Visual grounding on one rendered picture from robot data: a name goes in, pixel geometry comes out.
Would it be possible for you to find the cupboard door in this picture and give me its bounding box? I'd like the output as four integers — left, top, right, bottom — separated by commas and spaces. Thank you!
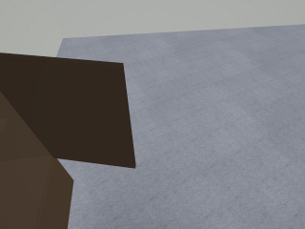
0, 52, 136, 169

